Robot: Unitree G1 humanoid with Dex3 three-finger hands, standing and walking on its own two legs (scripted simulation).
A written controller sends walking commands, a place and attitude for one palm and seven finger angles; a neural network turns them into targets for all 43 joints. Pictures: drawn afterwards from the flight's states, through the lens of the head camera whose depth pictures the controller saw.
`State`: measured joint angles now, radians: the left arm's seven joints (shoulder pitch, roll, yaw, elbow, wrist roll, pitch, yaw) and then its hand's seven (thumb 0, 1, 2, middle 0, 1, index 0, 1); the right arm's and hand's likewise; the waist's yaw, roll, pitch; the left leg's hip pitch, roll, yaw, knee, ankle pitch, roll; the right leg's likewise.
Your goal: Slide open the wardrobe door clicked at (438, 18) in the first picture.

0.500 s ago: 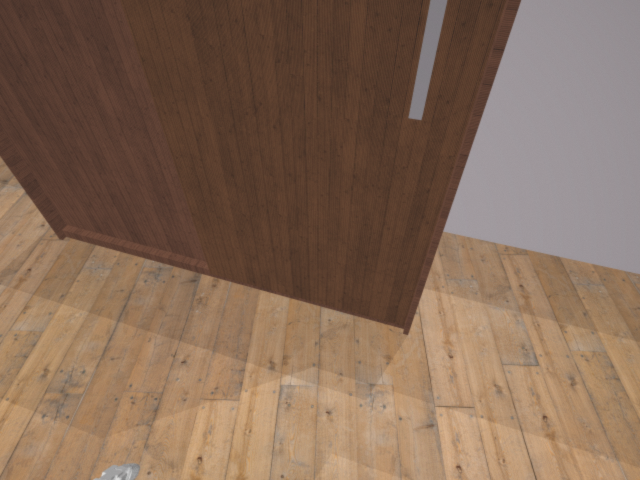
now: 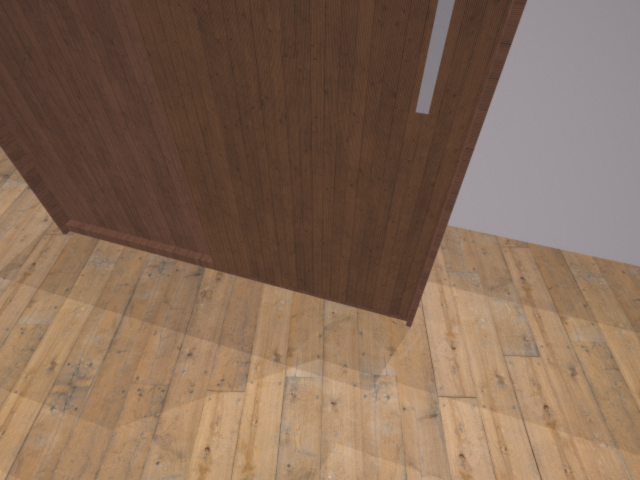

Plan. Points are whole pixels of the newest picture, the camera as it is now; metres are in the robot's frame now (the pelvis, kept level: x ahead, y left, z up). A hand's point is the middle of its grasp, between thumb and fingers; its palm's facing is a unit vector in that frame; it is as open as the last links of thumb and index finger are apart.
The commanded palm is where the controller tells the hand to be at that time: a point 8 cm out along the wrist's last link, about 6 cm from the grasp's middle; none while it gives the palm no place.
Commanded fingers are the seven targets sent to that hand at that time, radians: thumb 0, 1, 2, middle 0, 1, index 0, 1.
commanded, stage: stand and wait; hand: right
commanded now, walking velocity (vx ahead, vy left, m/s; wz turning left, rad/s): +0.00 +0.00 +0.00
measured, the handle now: (439, 34) +0.77 -0.16 +0.22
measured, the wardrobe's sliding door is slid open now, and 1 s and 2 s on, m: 0.00 0.00 0.00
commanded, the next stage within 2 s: look at it before walking up in 0.32 s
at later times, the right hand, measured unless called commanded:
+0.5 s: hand out of the picture +0.09 -0.24 -0.15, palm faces -0.03 +0.94 -0.33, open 7.4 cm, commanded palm none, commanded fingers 0.00 -0.90 -0.90 0.20 0.30 0.20 0.30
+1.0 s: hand out of the picture +0.07 -0.24 -0.16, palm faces -0.03 +0.95 -0.32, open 7.4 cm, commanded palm none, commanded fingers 0.00 -0.90 -0.90 0.20 0.30 0.20 0.30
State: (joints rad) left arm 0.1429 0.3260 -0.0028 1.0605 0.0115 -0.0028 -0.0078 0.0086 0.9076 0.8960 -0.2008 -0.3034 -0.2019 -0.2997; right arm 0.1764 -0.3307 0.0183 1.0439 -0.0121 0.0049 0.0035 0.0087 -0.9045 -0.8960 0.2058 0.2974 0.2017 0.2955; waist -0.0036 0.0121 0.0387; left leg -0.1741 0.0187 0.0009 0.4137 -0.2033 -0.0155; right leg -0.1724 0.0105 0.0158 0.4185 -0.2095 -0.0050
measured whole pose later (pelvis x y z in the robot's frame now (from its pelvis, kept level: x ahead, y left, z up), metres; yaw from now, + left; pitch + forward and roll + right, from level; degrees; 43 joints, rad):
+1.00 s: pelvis +0.01 +0.00 +0.00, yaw +0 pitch -2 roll +0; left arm 0.12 0.33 -0.01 1.11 0.01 -0.01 0.00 0.01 0.91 0.90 -0.20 -0.30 -0.20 -0.30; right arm 0.15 -0.34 0.01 1.08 -0.01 0.00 0.00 0.01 -0.91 -0.90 0.21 0.30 0.20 0.30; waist -0.01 0.01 0.04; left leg -0.13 0.01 0.01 0.35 -0.18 -0.01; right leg -0.13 0.00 0.02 0.35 -0.18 0.00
